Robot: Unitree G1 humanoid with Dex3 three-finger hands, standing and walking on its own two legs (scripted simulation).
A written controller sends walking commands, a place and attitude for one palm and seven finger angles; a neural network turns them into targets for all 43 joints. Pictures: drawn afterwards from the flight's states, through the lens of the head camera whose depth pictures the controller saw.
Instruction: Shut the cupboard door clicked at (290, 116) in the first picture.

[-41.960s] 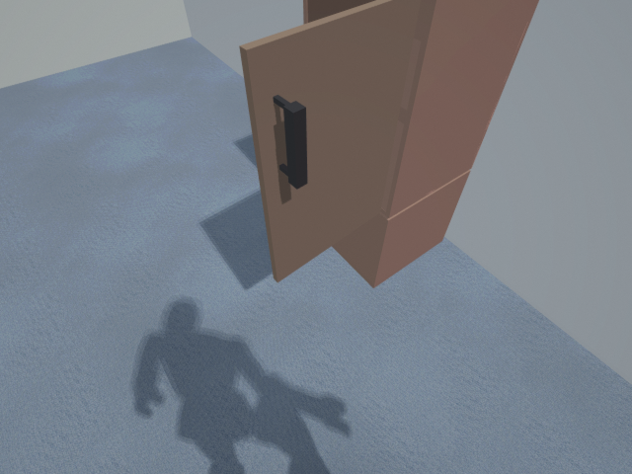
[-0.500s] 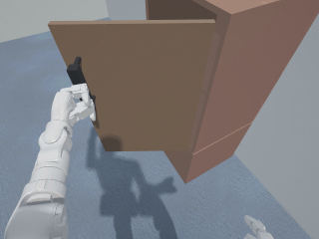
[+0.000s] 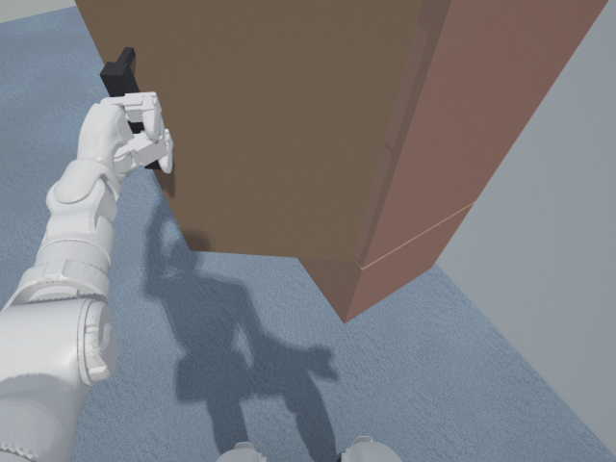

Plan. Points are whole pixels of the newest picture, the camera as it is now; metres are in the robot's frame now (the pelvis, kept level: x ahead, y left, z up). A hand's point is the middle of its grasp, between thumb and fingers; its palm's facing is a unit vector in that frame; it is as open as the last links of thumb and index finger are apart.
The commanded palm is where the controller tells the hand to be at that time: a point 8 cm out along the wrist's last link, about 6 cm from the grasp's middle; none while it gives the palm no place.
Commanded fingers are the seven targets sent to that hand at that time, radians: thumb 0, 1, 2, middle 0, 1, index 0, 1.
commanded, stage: push the door shut along its arc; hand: left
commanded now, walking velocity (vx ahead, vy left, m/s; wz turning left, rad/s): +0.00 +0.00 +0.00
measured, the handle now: (142, 111) +0.56 +0.21 +0.12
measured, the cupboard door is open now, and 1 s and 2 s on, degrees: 54 40 32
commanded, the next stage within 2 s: pull the fist back off the door in 1.18 s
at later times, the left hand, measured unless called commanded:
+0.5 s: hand (216, 103) +0.56 +0.11 +0.13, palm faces -0.29 -0.96 +0.01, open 3.1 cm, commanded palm +0.56 +0.17 +0.12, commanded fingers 0.00 0.90 0.90 -1.30 -1.50 -1.30 -1.50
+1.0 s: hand (218, 91) +0.59 +0.11 +0.13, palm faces -0.37 -0.93 +0.02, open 2.9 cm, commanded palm +0.61 +0.14 +0.12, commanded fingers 0.00 0.90 0.90 -1.30 -1.50 -1.30 -1.50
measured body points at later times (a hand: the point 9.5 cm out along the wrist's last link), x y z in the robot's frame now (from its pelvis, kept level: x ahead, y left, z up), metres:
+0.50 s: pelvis +0.01 +0.01 -0.01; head +0.14 +0.01 +0.42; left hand +0.57 +0.16 +0.13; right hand -0.03 -0.27 -0.12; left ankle +0.02 +0.11 -0.70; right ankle +0.03 -0.13 -0.70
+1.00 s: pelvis +0.02 +0.00 -0.02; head +0.18 +0.01 +0.40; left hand +0.60 +0.16 +0.13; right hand -0.02 -0.28 -0.12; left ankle +0.02 +0.11 -0.70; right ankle +0.03 -0.13 -0.70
